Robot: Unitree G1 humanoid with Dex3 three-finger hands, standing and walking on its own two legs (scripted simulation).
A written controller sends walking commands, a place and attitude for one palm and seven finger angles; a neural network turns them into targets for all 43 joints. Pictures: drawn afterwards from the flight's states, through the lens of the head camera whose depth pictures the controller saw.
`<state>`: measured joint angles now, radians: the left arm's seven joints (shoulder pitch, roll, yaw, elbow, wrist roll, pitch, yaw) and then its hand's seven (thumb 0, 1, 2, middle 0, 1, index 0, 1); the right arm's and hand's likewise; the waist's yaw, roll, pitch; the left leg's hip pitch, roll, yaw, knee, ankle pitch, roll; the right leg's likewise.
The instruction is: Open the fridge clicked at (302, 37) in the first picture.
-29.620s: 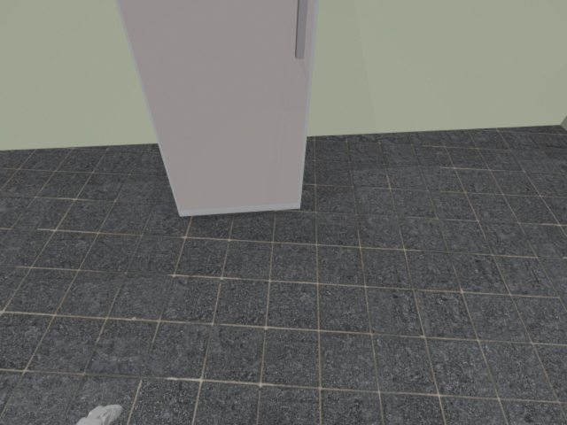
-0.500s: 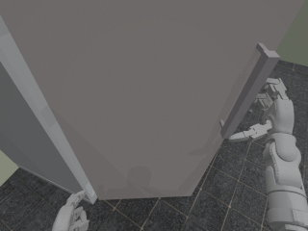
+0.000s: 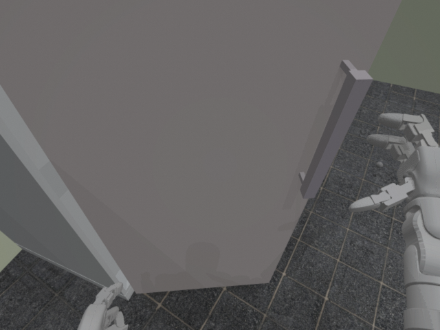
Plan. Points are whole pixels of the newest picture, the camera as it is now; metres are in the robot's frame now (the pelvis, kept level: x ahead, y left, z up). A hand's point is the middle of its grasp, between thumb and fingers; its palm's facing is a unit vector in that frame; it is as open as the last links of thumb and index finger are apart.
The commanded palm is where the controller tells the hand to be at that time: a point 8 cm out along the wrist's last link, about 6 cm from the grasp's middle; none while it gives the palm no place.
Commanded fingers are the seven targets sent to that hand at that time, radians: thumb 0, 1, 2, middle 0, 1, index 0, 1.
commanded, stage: slip the hand off the handle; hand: right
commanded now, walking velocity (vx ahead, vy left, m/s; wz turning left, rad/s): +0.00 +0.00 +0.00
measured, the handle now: (323, 139) +0.41 -0.16 +0.16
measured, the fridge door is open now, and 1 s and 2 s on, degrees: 63 63 63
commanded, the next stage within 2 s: draw the hand back to the body in 0.74 s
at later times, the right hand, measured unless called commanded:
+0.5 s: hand (407, 215) +0.25 -0.24 +0.17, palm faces +0.21 +0.97 -0.15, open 14.7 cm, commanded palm +0.22 -0.27 +0.17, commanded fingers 0.00 0.55 -0.20 0.25 1.15 0.25 1.15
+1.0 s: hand (418, 236) +0.23 -0.25 +0.16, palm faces +0.19 +0.98 -0.04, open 14.7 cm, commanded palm +0.18 -0.28 +0.17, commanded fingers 0.00 0.55 -0.20 0.25 1.15 0.25 1.15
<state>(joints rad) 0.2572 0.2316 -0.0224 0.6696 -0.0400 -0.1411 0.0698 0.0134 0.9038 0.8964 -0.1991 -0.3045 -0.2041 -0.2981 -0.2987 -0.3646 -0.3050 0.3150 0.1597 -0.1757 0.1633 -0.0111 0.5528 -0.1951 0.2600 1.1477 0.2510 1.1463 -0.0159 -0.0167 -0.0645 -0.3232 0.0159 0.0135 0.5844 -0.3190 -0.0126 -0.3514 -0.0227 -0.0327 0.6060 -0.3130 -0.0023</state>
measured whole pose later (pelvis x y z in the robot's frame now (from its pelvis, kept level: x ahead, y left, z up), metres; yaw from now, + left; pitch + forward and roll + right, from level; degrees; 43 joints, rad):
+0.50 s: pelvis -0.02 +0.01 +0.00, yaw -1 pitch +0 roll +0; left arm 0.22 0.24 -0.04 0.65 -0.05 -0.20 0.08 0.02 0.90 0.90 -0.20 -0.30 -0.20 -0.30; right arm -0.03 -0.35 -0.33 0.07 0.23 -0.17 0.20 -0.01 0.55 -0.20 0.26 1.15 0.25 1.15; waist -0.05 -0.03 -0.07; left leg -0.30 0.00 0.03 0.60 -0.31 0.00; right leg -0.33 -0.03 -0.01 0.61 -0.29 0.01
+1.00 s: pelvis -0.01 +0.01 +0.00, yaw -2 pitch -1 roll +1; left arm 0.24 0.25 -0.05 0.67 -0.08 -0.27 0.13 0.02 0.90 0.90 -0.20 -0.30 -0.20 -0.30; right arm 0.08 -0.35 -0.37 -0.07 0.35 0.13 0.26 -0.01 0.55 -0.19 0.26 1.15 0.25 1.15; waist -0.07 -0.06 -0.07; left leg -0.25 0.01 0.05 0.57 -0.31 0.00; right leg -0.29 -0.03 0.00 0.60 -0.29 0.01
